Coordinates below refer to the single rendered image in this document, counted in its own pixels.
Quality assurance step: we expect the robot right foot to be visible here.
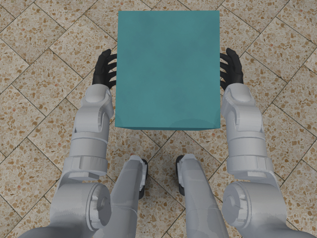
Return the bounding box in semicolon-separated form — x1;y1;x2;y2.
176;155;185;196

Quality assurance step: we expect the robot left forearm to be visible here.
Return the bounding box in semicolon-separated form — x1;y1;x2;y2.
50;84;114;218

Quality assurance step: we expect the robot right hand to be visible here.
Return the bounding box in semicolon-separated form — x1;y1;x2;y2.
220;48;244;91

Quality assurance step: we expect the robot left upper arm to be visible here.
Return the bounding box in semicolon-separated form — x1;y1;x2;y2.
18;182;111;238

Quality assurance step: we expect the robot right forearm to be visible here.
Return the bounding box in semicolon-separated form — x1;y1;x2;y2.
220;83;286;205

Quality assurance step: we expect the robot left hand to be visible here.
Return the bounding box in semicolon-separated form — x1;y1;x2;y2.
92;49;117;89

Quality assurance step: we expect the carton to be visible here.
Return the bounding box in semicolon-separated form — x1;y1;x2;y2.
115;10;220;131

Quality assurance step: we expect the robot right upper arm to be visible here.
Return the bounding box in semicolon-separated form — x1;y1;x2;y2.
222;181;317;238

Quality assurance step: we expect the right robot thigh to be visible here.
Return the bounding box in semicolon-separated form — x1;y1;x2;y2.
177;158;229;238

